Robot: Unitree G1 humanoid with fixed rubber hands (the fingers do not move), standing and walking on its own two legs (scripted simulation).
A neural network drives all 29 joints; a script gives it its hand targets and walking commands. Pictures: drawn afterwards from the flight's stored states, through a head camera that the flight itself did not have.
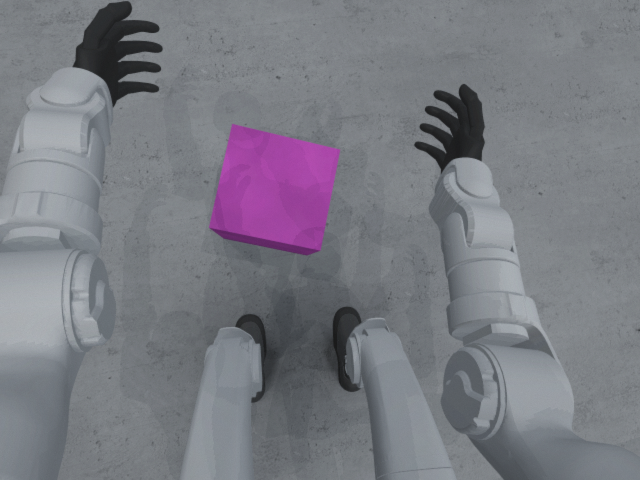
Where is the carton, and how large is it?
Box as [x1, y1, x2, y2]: [209, 124, 339, 254]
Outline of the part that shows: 232,124 209,227 222,237 228,239 302,254 309,254 320,250 339,149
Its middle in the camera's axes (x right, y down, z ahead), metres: -0.10 -0.10 +0.85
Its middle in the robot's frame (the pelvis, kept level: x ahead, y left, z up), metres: +0.50 +0.02 -0.52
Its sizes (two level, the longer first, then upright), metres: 0.210 0.200 0.250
